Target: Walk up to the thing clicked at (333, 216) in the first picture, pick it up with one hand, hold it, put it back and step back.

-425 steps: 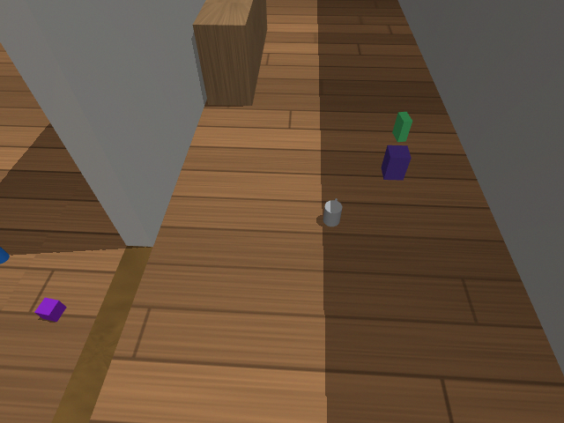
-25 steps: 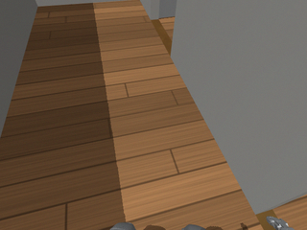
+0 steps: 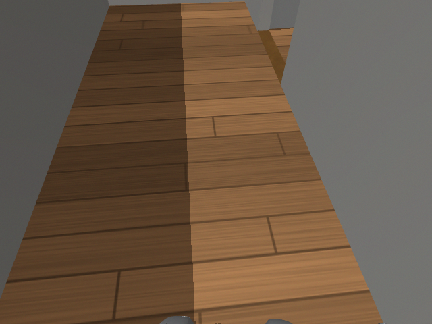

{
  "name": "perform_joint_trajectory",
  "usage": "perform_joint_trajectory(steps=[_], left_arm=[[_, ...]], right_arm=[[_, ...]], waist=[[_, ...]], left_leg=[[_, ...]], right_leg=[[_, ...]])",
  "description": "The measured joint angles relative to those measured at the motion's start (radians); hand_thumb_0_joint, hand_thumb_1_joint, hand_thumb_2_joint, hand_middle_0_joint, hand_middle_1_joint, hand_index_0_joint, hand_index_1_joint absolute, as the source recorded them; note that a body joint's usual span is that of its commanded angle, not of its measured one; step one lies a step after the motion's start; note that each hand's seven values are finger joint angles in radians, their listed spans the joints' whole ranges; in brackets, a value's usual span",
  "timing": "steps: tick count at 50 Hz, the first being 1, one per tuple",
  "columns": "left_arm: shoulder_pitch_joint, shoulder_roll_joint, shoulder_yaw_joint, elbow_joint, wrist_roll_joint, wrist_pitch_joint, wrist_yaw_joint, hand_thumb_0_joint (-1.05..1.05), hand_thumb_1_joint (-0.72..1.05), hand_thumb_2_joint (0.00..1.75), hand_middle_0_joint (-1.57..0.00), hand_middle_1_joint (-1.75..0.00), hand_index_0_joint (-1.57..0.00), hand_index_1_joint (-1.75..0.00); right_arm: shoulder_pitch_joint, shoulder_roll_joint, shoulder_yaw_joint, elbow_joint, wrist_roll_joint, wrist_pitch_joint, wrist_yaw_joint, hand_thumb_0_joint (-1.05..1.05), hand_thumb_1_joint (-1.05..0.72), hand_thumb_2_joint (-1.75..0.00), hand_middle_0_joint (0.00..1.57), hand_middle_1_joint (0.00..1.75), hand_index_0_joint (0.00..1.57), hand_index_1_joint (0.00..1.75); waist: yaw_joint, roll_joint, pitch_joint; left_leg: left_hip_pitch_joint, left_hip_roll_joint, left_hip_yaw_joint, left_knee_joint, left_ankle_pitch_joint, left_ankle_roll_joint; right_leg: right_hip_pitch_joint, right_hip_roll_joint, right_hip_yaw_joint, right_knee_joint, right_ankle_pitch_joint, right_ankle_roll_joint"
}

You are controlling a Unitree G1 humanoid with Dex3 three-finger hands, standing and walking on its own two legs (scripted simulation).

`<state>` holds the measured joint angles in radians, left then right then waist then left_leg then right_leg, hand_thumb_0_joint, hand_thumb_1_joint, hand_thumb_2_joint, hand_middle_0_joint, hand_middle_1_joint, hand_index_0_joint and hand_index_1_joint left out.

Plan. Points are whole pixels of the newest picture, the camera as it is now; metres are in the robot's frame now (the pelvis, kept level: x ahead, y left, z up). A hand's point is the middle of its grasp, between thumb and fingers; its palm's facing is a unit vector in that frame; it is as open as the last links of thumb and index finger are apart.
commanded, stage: walk up
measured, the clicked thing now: out of the picture -0.99 -0.02 -0.70
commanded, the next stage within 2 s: stand in 0.64 s
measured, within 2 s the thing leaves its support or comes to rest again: neither
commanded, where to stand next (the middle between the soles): +0.07 -0.02 m, yaw -1 degrees
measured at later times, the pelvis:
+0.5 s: pelvis +0.01 -0.02 +0.03, yaw +2 degrees
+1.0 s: pelvis +0.01 -0.03 +0.03, yaw +1 degrees
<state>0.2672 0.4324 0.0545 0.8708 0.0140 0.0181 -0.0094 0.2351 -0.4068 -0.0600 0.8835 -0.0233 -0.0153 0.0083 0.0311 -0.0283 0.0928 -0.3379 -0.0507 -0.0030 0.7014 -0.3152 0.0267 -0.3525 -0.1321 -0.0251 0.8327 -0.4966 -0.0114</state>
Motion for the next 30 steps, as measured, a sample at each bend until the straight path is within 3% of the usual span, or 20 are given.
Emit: perform_joint_trajectory(steps=[2, 6, 7, 9, 18, 30], left_arm=[[-0.012, 0.005, -0.002, 0.020, -0.008, 0.008, 0.003, 0.01, 0.90, 0.90, -0.21, -0.30, -0.21, -0.30], [-0.031, -0.002, -0.007, 0.049, -0.013, -0.006, 0.006, 0.01, 0.90, 0.90, -0.21, -0.30, -0.21, -0.30], [-0.038, -0.007, -0.008, 0.058, -0.011, -0.012, 0.006, 0.01, 0.90, 0.90, -0.20, -0.30, -0.21, -0.30], [-0.054, -0.025, -0.017, 0.077, -0.006, -0.018, 0.006, 0.01, 0.90, 0.90, -0.20, -0.30, -0.21, -0.30], [-0.121, -0.065, -0.055, 0.142, -0.010, -0.028, -0.009, 0.01, 0.90, 0.90, -0.21, -0.30, -0.21, -0.30], [-0.193, -0.071, -0.048, 0.226, -0.013, -0.026, -0.010, 0.01, 0.90, 0.90, -0.21, -0.30, -0.21, -0.30]], right_arm=[[-0.002, 0.013, 0.012, 0.009, 0.002, -0.004, -0.005, 0.01, -0.90, -0.90, 0.20, 0.30, 0.20, 0.30], [-0.024, 0.027, 0.033, 0.028, 0.008, -0.008, -0.008, 0.01, -0.90, -0.90, 0.21, 0.30, 0.20, 0.30], [-0.033, 0.027, 0.036, 0.033, 0.012, -0.006, -0.008, 0.01, -0.90, -0.90, 0.21, 0.30, 0.20, 0.30], [-0.054, 0.029, 0.041, 0.049, 0.021, 0.000, -0.010, 0.01, -0.90, -0.90, 0.21, 0.30, 0.20, 0.30], [-0.121, 0.050, 0.062, 0.139, 0.025, -0.004, -0.001, 0.01, -0.90, -0.90, 0.21, 0.30, 0.20, 0.30], [-0.165, 0.048, 0.064, 0.231, 0.020, -0.004, -0.001, 0.00, -0.90, -0.90, 0.20, 0.30, 0.20, 0.30]], waist=[[-0.013, -0.003, -0.006], [-0.020, 0.003, -0.011], [-0.020, 0.011, -0.008], [-0.022, 0.037, 0.000], [-0.021, 0.035, -0.019], [-0.024, 0.027, -0.036]], left_leg=[[0.002, 0.001, -0.010, -0.003, -0.006, 0.004], [0.001, 0.015, -0.020, -0.003, -0.009, -0.004], [0.000, 0.023, -0.023, 0.005, -0.014, -0.009], [0.008, 0.040, -0.040, 0.007, -0.016, -0.018], [0.078, 0.036, -0.051, -0.132, 0.051, -0.029], [0.151, 0.046, -0.065, -0.280, 0.125, -0.043]], right_leg=[[-0.011, 0.036, 0.033, 0.038, -0.038, -0.010], [0.025, 0.066, 0.022, -0.078, 0.030, -0.018], [0.044, 0.076, 0.019, -0.128, 0.111, -0.006], [0.069, 0.093, 0.004, -0.168, 0.168, 0.027], [0.132, 0.087, -0.010, -0.278, 0.210, 0.036], [0.203, 0.096, -0.026, -0.417, 0.276, 0.027]])
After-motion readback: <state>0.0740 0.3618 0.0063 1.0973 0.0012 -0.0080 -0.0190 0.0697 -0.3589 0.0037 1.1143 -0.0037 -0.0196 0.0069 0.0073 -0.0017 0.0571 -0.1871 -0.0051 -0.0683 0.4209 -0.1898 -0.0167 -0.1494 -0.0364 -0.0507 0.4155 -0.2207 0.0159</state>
